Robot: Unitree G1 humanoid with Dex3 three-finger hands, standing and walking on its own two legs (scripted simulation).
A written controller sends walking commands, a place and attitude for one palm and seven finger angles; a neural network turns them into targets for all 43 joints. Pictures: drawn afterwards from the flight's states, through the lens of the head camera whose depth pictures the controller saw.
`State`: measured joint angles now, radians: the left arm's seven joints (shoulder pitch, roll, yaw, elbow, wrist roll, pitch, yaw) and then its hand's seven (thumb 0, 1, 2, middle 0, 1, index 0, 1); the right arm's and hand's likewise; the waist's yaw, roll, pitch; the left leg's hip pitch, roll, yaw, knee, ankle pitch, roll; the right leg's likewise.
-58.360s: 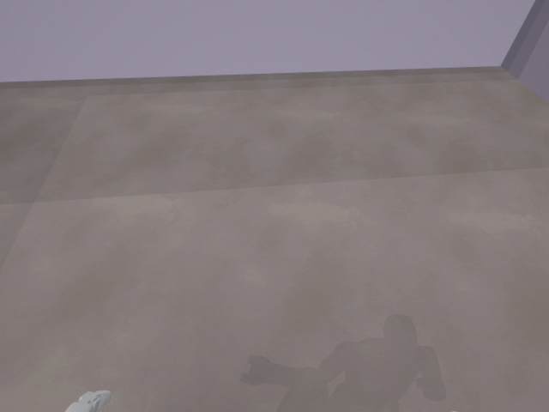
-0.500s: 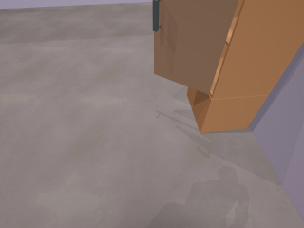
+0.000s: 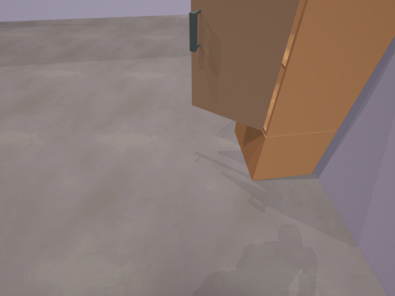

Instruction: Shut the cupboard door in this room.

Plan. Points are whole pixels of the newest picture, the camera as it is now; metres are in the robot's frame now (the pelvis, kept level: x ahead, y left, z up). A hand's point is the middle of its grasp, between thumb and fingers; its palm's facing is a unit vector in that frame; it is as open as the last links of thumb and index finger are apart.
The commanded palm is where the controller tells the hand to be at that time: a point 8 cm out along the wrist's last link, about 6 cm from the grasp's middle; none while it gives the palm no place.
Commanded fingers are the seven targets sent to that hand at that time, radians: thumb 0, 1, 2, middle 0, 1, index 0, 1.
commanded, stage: look to check the result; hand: left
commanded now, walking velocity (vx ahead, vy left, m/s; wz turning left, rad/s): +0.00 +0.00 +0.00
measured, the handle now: (195, 30) +1.10 +0.05 +0.07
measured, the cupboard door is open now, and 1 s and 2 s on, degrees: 52 52 52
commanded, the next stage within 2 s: walk to a spot facing it in 0.56 s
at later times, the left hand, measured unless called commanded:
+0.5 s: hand out of the picture +0.01 +0.17 -0.17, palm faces +0.03 -0.98 -0.22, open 7.3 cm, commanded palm none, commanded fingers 0.00 0.90 0.90 -0.20 -0.30 -0.20 -0.30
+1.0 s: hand out of the picture +0.03 +0.18 -0.19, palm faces +0.17 -0.96 -0.22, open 7.3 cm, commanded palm none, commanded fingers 0.00 0.90 0.90 -0.20 -0.30 -0.20 -0.30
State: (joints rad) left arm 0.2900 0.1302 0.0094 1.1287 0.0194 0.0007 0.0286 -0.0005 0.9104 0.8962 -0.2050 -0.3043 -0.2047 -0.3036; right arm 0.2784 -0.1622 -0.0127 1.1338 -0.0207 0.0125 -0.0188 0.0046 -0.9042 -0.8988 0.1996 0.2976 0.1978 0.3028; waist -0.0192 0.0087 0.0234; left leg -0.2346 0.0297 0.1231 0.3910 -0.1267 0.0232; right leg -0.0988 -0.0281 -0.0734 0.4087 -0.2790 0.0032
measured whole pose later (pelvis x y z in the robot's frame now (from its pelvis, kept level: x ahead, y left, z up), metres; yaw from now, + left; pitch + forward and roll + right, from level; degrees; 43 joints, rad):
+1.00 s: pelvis +0.03 -0.01 -0.02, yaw +9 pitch -2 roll +0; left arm 0.25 0.18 0.06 1.03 0.04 0.02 0.03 0.00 0.90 0.90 -0.21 -0.30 -0.21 -0.30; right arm 0.24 -0.18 -0.04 1.06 -0.02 0.07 0.00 0.01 -0.90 -0.90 0.20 0.30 0.20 0.30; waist -0.02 -0.02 0.10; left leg -0.37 0.04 0.08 0.80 -0.44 -0.02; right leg -0.08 -0.07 -0.22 0.57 -0.44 0.00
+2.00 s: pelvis +0.23 +0.08 -0.03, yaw +48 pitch +1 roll +1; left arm 0.51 0.16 0.04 1.06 0.02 -0.01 -0.01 0.00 0.90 0.90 -0.21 -0.30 -0.21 -0.30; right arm 0.05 -0.25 -0.04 0.85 -0.04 -0.03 0.04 0.01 -0.91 -0.90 0.20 0.30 0.20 0.30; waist 0.03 0.02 0.12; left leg -0.42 -0.04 0.16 0.69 -0.25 0.14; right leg -0.14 -0.15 -0.24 1.04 -0.51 0.05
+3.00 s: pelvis +0.42 +0.29 +0.00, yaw +38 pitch +1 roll -2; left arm 0.24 0.23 0.10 0.94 0.03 0.07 -0.01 0.00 0.91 0.90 -0.20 -0.30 -0.20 -0.30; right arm 0.15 -0.17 -0.02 0.89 -0.03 0.01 -0.03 0.00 -0.90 -0.90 0.20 0.30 0.20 0.30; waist 0.04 -0.04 0.05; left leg -0.23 0.04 0.07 0.51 -0.30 0.03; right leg -0.50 0.06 0.04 0.96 -0.44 0.04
